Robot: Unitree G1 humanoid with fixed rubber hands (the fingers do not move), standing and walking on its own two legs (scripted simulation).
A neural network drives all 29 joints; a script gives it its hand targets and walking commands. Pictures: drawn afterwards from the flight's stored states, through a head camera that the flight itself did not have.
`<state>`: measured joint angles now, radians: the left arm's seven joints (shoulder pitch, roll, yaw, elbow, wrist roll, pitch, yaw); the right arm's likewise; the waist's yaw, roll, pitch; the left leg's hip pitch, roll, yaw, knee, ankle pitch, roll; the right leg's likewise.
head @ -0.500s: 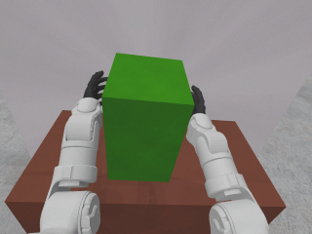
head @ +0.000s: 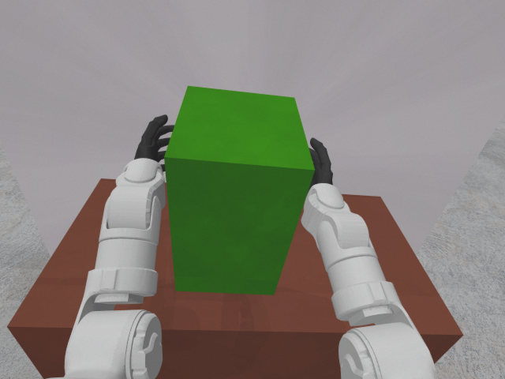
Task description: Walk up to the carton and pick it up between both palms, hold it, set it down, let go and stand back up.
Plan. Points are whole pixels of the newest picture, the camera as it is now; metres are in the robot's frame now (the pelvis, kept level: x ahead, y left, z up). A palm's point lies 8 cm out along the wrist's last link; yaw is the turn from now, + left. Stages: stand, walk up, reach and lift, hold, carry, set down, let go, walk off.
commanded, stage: hold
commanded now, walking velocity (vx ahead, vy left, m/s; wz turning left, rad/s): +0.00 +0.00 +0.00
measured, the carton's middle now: (233, 196) +0.38 +0.03 +0.16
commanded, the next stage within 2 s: set down in 0.46 s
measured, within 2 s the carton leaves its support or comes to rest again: neither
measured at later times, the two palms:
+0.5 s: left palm (149, 165) +0.37 +0.16 +0.22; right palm (318, 187) +0.36 -0.10 +0.20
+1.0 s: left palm (162, 169) +0.40 +0.15 +0.19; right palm (319, 196) +0.37 -0.11 +0.17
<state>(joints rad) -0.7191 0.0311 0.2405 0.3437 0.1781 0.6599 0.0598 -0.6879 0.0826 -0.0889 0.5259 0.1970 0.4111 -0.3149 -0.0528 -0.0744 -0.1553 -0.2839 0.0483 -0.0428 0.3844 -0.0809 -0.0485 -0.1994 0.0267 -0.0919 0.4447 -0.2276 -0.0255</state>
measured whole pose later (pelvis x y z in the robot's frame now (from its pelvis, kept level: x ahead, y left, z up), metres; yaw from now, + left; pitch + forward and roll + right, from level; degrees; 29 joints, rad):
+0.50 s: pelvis +0.00 +0.00 +0.00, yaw +0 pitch -1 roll +0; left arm -0.72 0.03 0.24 0.34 0.18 0.66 0.06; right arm -0.69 0.08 -0.09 0.52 0.20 0.41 -0.32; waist -0.05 -0.07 -0.15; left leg -0.28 0.05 -0.04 0.38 -0.08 -0.05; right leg -0.20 0.03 -0.09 0.44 -0.23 -0.03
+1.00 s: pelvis +0.00 -0.01 +0.00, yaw +0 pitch -4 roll +0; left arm -0.77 0.03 0.34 0.49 0.30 0.37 -0.09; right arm -0.69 0.13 -0.12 0.61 -0.03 0.12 -0.30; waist -0.05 -0.08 0.01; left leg -0.20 0.05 -0.04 0.33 -0.06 -0.05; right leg -0.14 0.03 -0.09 0.43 -0.23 -0.03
